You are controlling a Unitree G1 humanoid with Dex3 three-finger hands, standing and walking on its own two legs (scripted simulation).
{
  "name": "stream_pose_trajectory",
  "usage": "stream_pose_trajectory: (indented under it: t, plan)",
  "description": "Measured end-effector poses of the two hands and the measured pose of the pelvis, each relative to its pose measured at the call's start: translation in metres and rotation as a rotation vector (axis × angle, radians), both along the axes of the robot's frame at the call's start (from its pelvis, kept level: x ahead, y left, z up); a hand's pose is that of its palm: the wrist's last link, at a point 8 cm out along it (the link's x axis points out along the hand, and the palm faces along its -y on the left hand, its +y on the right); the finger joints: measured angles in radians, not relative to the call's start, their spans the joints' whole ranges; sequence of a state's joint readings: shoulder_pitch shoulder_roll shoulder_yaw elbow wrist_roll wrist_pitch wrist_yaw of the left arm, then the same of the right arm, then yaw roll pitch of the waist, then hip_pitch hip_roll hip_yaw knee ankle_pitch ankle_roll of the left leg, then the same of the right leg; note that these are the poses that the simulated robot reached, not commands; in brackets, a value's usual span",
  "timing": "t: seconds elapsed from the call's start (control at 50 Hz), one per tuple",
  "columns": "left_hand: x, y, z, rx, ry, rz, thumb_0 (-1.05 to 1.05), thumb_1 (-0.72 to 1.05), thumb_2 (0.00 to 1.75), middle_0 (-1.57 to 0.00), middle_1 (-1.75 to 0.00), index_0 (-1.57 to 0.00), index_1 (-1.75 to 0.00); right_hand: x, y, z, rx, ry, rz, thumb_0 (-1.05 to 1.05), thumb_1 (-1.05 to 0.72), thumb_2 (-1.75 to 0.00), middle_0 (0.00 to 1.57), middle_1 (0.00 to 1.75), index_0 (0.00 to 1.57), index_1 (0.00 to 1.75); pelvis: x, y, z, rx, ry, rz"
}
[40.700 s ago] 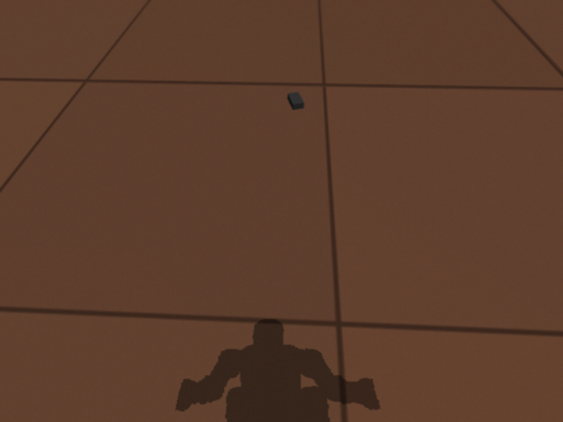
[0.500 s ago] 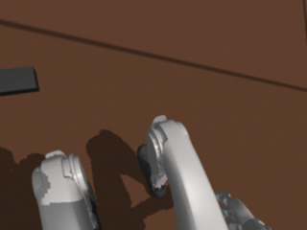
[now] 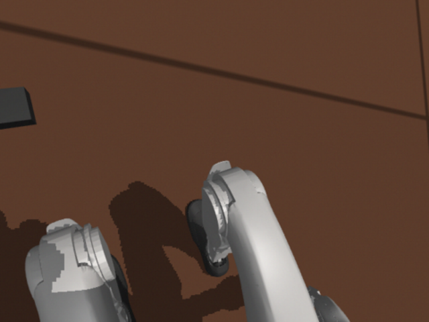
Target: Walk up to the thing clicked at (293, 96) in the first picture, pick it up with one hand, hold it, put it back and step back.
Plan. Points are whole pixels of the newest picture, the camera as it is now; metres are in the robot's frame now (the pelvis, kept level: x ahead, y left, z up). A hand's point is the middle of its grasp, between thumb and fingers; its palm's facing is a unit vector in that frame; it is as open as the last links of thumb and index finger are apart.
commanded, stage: home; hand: left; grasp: from above
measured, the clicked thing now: out of the picture +0.56 +0.27 -0.32
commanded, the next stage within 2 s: none
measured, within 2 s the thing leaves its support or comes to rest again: neither
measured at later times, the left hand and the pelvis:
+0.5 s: hand out of the picture +0.42 +0.30 -0.02, palm faces -0.26 -0.60 -0.76, open 8.8 cm; pelvis +0.00 +0.01 +0.09, yaw +4 degrees
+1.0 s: hand out of the picture +0.31 +0.21 +0.18, palm faces +0.14 -0.95 -0.27, open 7.4 cm; pelvis +0.04 -0.01 +0.28, yaw +8 degrees
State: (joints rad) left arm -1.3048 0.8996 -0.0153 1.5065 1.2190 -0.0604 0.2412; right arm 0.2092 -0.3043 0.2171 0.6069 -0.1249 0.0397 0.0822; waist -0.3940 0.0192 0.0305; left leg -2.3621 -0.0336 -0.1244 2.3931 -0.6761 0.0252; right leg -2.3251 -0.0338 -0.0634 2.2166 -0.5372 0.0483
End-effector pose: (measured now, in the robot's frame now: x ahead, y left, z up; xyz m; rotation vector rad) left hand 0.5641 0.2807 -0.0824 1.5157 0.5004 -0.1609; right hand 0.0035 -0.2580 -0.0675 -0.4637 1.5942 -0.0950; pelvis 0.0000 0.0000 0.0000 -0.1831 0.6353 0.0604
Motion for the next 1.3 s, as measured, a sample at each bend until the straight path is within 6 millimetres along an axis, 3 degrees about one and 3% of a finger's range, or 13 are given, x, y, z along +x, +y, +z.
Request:
stream_pose_trajectory:
  t: [0.14,0.22,0.34,0.46,0.62,0.74,1.02,1.3]
  plan:
    - [-0.002,0.005,-0.009,-0.087,0.048,0.020,0.00,-0.33,0.92,-0.21,-0.78,-0.19,-0.81,0.006,0.003,0.005,0.005,0.007,0.029,0.00,-0.90,-0.90,0.21,0.30,0.21,0.30,0.001,0.002,0.003,-0.017,-0.015,0.006]
    - [-0.017,0.011,-0.005,-0.156,0.011,0.025,0.00,-0.16,0.89,-0.22,-0.68,-0.20,-0.70,0.009,-0.003,0.015,-0.009,0.013,0.034,0.00,-0.90,-0.90,0.21,0.30,0.21,0.30,0.001,0.003,0.006,-0.025,-0.009,0.014]
    - [-0.065,0.030,0.039,-0.307,-0.091,0.136,0.00,0.16,0.89,-0.23,-0.55,-0.21,-0.57,0.036,-0.013,0.028,-0.006,-0.033,0.021,0.00,-0.90,-0.90,0.21,0.30,0.21,0.30,0.003,0.003,0.029,-0.010,0.017,0.036]
    - [-0.125,0.049,0.094,-0.426,-0.054,0.306,0.01,0.49,0.85,-0.21,-0.40,-0.21,-0.41,0.093,-0.011,0.050,0.032,-0.197,0.032,0.00,-0.90,-0.90,0.21,0.30,0.21,0.30,0.003,0.006,0.075,0.026,0.020,0.045]
    - [-0.185,0.025,0.158,-0.665,0.005,0.447,0.01,0.79,0.88,-0.21,-0.32,-0.21,-0.33,0.173,0.014,0.108,0.121,-0.469,0.089,0.00,-0.91,-0.90,0.21,0.30,0.21,0.30,0.010,0.005,0.142,0.067,-0.034,0.055]
    - [-0.212,0.005,0.200,-0.806,-0.040,0.578,0.01,0.86,0.89,-0.21,-0.31,-0.21,-0.31,0.206,0.027,0.154,0.164,-0.601,0.094,0.00,-0.91,-0.90,0.21,0.30,0.21,0.30,0.019,-0.001,0.185,0.095,-0.079,0.062]
    - [-0.284,-0.029,0.300,-1.070,-0.017,0.884,0.01,0.89,0.90,-0.21,-0.30,-0.21,-0.30,0.217,0.020,0.261,0.147,-0.712,0.039,0.01,-0.91,-0.90,0.21,0.30,0.21,0.30,0.045,-0.013,0.288,0.141,-0.221,0.064]
    - [-0.337,-0.041,0.403,-1.132,-0.037,0.928,0.02,0.90,0.90,-0.20,-0.30,-0.20,-0.30,0.242,0.020,0.359,0.111,-0.900,0.039,0.01,-0.91,-0.90,0.21,0.30,0.21,0.30,0.076,-0.012,0.362,0.159,-0.375,0.083]
